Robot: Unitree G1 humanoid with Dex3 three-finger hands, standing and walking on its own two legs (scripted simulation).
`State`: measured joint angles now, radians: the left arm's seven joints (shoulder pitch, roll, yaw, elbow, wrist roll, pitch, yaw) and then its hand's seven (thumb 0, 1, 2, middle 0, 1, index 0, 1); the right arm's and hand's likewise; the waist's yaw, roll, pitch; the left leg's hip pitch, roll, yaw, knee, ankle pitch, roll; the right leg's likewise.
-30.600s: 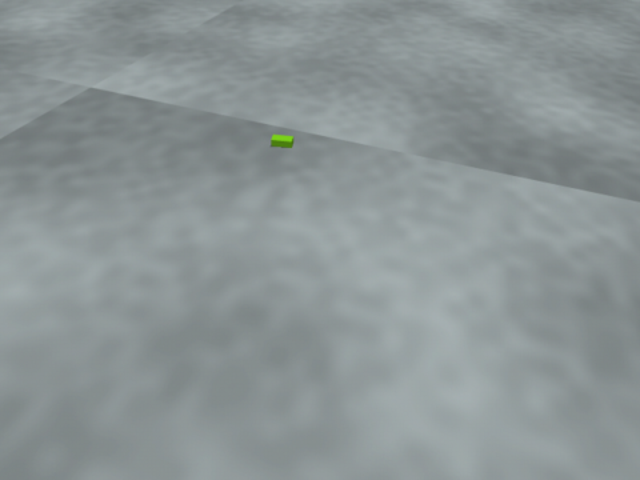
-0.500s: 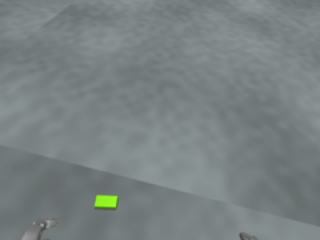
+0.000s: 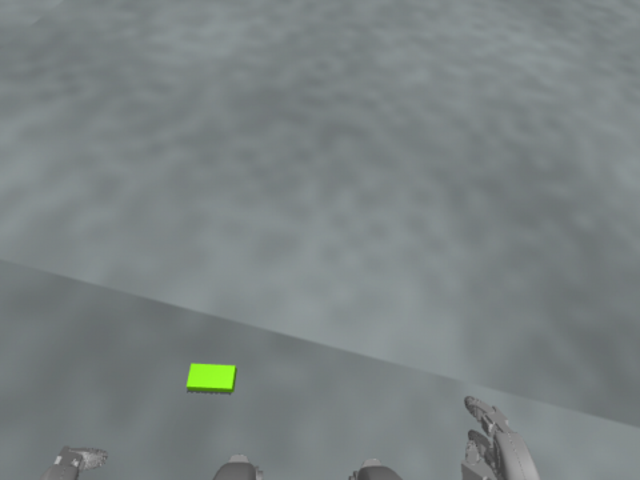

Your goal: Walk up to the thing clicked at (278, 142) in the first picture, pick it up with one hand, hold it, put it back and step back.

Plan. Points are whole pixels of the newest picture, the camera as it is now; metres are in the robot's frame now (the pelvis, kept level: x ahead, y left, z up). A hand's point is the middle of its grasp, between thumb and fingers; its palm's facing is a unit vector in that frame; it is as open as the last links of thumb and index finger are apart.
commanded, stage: rise first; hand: left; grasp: from above
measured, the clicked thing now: (212, 377) +0.43 +0.24 -0.67
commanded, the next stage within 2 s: none
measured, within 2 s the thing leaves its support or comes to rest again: neither
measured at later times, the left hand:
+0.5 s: hand out of the picture +0.11 +0.27 -0.20, palm faces -0.28 -0.79 -0.54, open 14.2 cm
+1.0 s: hand (148, 428) +0.27 +0.30 -0.40, palm faces -0.48 -0.31 -0.82, open 13.4 cm
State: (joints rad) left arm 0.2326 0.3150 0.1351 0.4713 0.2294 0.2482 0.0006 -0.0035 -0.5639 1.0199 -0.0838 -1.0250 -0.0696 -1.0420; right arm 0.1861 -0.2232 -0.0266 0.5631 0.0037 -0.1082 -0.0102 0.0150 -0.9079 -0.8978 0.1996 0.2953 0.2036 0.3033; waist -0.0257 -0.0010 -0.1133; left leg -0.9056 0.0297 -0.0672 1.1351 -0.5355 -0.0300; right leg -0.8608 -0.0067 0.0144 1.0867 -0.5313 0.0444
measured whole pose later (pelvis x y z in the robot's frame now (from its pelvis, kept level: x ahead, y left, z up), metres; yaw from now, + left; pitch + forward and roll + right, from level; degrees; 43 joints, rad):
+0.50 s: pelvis -0.04 +0.00 -0.07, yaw +0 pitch +24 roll -3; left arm 0.24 0.38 0.12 0.40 0.35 0.18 0.00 0.00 -0.56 0.96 -0.14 -0.97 -0.13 -0.99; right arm 0.16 -0.24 -0.02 0.52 0.01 -0.17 0.00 0.02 -0.94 -0.91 0.20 0.30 0.20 0.30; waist -0.02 0.00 -0.16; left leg -1.26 0.02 -0.09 1.44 -0.60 -0.04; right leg -1.21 0.00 0.01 1.40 -0.61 0.04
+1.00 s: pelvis -0.09 -0.01 -0.27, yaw -3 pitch +33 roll -4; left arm -0.47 0.60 0.17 0.90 0.86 -0.21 0.09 0.00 -0.43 0.91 -0.23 -0.90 -0.23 -0.91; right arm 0.08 -0.28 -0.05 0.71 -0.03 -0.13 0.06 0.01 -0.94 -0.91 0.20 0.29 0.20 0.30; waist -0.03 0.01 -0.11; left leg -2.01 0.00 -0.14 2.10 -0.68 -0.07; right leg -1.97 0.03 0.02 2.07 -0.68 0.06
